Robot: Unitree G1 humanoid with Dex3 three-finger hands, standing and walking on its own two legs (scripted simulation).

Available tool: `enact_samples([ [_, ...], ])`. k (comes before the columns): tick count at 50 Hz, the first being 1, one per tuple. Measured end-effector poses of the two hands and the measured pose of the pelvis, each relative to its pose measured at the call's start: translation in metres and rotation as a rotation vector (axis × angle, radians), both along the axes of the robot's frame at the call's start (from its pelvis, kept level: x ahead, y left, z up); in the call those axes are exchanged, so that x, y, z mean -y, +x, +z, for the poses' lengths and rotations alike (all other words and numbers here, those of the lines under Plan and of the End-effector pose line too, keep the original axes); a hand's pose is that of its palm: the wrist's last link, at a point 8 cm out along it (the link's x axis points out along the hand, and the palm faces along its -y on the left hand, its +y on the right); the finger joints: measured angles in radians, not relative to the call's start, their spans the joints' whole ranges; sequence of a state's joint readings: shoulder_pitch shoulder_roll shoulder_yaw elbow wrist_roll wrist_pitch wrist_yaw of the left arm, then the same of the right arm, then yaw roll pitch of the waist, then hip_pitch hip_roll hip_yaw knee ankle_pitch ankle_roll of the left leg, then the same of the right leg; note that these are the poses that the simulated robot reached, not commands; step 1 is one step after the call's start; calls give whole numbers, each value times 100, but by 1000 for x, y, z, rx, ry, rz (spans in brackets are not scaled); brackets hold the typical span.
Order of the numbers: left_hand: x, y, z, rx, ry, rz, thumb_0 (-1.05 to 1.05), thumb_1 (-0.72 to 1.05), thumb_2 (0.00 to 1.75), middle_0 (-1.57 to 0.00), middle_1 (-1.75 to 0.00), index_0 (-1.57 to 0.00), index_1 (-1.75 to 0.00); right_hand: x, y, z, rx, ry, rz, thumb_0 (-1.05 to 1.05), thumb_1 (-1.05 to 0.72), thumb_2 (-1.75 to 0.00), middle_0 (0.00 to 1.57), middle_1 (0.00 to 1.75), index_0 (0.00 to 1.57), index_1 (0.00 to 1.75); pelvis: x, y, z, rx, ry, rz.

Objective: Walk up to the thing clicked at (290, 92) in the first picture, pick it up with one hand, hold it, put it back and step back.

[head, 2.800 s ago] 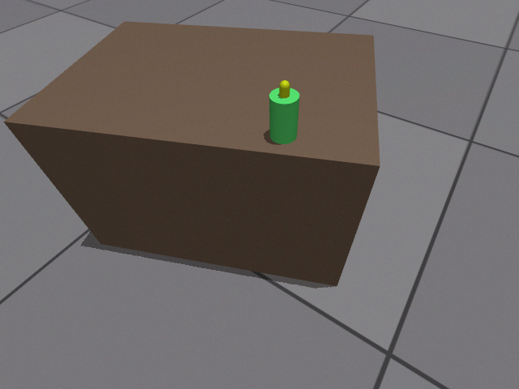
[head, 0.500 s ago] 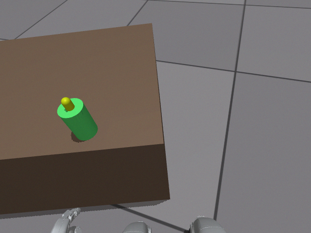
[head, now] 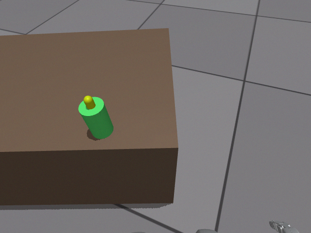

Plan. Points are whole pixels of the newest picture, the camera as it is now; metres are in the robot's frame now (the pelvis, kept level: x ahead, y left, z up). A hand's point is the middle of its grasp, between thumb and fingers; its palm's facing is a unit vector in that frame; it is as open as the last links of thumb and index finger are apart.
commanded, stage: walk up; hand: left
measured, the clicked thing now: (95, 115) +0.44 +0.23 +0.02
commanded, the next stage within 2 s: stand in 0.96 s
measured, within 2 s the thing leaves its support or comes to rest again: neither
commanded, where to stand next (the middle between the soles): +0.06 +0.02 m, yaw +0 degrees
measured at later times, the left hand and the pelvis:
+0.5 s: hand out of the picture +0.09 +0.26 -0.14, palm faces -0.01 -0.94 -0.34, open 7.4 cm; pelvis +0.01 +0.00 +0.02, yaw +0 degrees
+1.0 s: hand out of the picture +0.11 +0.25 -0.13, palm faces -0.02 -0.94 -0.35, open 7.4 cm; pelvis +0.02 +0.00 +0.02, yaw +0 degrees
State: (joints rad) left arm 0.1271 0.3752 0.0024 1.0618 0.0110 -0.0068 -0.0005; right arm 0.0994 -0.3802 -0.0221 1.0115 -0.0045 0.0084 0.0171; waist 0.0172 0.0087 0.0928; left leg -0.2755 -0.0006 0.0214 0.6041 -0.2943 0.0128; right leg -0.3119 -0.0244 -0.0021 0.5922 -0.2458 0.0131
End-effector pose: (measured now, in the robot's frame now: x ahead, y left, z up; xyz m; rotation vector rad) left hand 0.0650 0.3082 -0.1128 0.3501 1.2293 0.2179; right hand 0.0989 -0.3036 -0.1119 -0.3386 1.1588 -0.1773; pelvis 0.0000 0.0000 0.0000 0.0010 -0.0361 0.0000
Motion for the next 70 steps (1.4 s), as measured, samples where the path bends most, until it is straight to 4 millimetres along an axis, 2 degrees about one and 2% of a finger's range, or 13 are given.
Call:
enact_samples([
  [6, -1, 5, 7, 21, -16, 18, 1, 90, 90, -20, -30, -20, -30, -17, 6, 5, -11, 32, 14, 0, -90, -90, 21, 30, 21, 30, -4, 3, 9, 5, -1, 3],
  [12, 2, 11, 11, 26, -28, 20, 1, 90, 90, -20, -30, -20, -30, -22, 9, 10, -12, 45, 4, 0, -90, -90, 21, 30, 21, 30, -4, 6, 16, 6, -1, 5],
  [28, 10, 21, 13, 11, -37, 6, 1, 90, 90, -20, -30, -20, -30, -7, 0, 15, -37, 18, -47, 0, -90, -90, 21, 30, 21, 30, -3, 12, 20, 2, 1, 0],
  [41, 11, 28, 15, 2, -28, 3, 1, 90, 90, -20, -30, -20, -30, -6, -11, 9, -84, 30, -64, 0, -90, -90, 21, 30, 21, 30, 0, 17, 20, -6, 0, 3],
  [55, 17, 40, 15, 24, -36, -10, 1, 90, 90, -20, -30, -20, -30, -6, -2, 12, -54, 26, -52, 0, -90, -90, 21, 30, 21, 30, 3, 25, 21, -2, 4, 3],
  [70, 25, 36, 13, -3, -40, -7, 1, 90, 90, -20, -30, -20, -30, 5, 3, 14, -64, 13, -52, 0, -90, -90, 21, 30, 21, 30, 11, 34, 21, -4, 2, 8],
])
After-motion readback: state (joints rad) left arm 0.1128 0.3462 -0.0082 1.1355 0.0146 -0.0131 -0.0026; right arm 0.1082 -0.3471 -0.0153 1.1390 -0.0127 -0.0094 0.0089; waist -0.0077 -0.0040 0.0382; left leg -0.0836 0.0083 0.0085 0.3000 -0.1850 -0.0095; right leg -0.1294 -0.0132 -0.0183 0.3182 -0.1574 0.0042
